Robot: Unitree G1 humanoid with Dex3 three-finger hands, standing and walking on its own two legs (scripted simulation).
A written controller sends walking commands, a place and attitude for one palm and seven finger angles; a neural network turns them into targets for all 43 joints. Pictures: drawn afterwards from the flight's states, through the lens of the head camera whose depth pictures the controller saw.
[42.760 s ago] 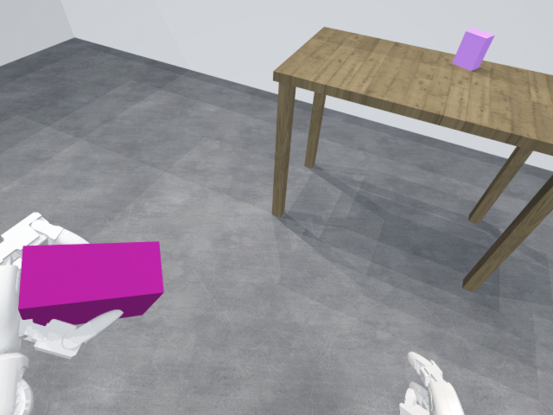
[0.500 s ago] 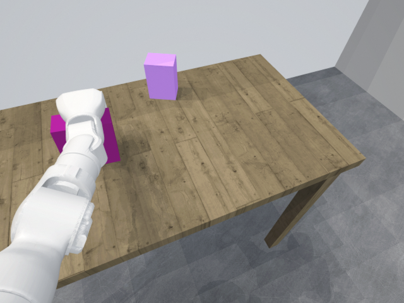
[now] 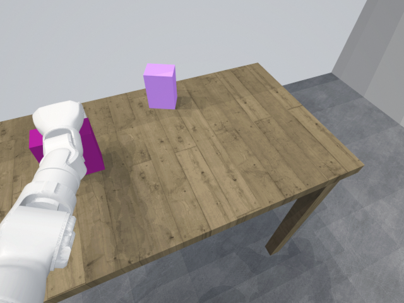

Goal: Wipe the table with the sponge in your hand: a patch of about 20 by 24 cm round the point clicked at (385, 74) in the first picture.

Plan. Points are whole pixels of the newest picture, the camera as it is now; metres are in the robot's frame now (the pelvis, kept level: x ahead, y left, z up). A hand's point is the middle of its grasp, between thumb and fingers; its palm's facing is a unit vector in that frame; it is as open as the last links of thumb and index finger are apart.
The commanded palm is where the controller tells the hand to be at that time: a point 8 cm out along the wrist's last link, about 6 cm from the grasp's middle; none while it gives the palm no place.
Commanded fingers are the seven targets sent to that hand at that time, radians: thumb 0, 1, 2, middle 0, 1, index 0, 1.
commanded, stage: slide back across to the first lane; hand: left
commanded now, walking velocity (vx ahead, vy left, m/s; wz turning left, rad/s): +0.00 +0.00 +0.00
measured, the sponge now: (73, 157) +0.43 +0.29 +0.02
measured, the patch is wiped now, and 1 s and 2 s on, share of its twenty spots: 0.75 0.85 0.95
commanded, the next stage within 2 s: wipe back along the first lane in 0.16 s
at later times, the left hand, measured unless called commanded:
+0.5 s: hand (52, 150) +0.41 +0.31 +0.07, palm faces -0.05 -0.03 -1.00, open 9.9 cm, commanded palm +0.38 +0.30 +0.10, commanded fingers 0.00 0.10 1.30 -1.20 -1.60 -1.20 -1.60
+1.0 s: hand (50, 165) +0.37 +0.30 +0.07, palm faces -0.03 -0.03 -1.00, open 9.9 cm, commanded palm +0.33 +0.28 +0.10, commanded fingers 0.00 0.10 1.30 -1.20 -1.60 -1.20 -1.60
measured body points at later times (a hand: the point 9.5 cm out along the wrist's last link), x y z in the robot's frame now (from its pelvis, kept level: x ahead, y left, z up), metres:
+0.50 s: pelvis +0.02 +0.00 +0.00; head +0.04 +0.00 +0.45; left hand +0.41 +0.31 +0.12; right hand +0.14 -0.26 -0.11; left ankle +0.02 +0.08 -0.73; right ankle -0.03 -0.11 -0.73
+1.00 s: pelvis +0.01 +0.01 +0.01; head +0.02 +0.00 +0.46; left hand +0.37 +0.30 +0.12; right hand +0.17 -0.24 -0.10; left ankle +0.02 +0.08 -0.73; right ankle -0.03 -0.11 -0.73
